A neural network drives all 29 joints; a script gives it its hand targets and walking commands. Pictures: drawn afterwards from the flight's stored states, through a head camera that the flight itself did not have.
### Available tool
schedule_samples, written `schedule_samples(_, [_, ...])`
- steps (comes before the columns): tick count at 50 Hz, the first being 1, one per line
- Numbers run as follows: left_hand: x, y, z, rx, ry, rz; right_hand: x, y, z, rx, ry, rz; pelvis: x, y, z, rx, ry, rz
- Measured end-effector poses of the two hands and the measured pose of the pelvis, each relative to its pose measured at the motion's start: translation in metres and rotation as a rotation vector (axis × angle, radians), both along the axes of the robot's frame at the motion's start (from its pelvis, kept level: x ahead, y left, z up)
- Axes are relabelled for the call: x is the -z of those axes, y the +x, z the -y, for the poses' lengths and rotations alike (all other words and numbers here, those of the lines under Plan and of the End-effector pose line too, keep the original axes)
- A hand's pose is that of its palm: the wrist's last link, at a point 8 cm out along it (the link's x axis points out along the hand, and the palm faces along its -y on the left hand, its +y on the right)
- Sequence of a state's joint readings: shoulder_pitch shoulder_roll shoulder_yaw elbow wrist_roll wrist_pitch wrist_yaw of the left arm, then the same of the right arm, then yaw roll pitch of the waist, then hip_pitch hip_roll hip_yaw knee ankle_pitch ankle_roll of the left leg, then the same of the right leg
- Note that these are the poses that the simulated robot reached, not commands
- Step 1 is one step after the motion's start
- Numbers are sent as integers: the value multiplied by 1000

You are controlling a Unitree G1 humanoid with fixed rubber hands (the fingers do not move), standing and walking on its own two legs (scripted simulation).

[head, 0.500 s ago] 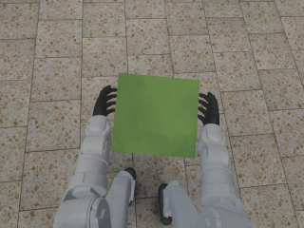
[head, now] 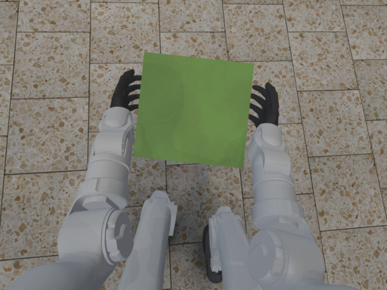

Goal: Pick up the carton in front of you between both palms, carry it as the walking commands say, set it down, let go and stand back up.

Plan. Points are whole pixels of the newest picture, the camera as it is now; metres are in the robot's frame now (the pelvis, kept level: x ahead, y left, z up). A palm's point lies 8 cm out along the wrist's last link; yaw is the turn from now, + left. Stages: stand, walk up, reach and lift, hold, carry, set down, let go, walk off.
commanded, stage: set down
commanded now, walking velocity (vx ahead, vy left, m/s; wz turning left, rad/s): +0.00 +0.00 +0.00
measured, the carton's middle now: (193, 117) +0.47 +0.05 -0.17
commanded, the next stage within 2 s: none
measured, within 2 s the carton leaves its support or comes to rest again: rests again in 1.52 s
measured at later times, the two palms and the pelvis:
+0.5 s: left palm (128, 116) +0.47 +0.22 -0.24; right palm (236, 128) +0.48 -0.07 -0.23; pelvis -0.03 +0.00 -0.12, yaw -3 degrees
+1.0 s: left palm (132, 118) +0.49 +0.23 -0.33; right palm (228, 132) +0.49 -0.07 -0.33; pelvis -0.03 +0.00 -0.18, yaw -5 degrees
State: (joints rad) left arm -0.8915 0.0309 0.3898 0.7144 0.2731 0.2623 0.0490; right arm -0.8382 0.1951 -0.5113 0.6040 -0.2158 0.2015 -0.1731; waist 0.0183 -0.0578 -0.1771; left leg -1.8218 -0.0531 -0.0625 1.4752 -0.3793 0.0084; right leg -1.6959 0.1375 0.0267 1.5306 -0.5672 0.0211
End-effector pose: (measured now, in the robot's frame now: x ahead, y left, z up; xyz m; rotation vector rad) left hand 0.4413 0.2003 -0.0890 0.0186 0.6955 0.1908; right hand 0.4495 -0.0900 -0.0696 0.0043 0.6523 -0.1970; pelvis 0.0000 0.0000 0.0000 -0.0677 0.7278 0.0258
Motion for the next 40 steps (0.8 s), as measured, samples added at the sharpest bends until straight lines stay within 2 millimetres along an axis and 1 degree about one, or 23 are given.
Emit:
schedule_samples(11, [74,14,-8,10,13,-9,73,14,-9,8,-8,-1,58,-12,-3,16,-17,-38])
schedule_samples(22, [138,28,-19,22,25,-36,138,26,-18,-12,-13,-25,105,-25,-4,28,-27,-37])
schedule_samples(35, [216,45,-29,48,31,-72,220,41,-24,-41,6,-61,155,-32,-3,56,-23,-2])
schedule_samples(38, [230,46,-30,53,35,-91,235,41,-24,-42,24,-77,162,-31,-4,73,-18,23])
schedule_samples(40, [236,48,-30,57,35,-96,243,41,-24,-43,30,-81,166,-30,-6,79,-13,31])
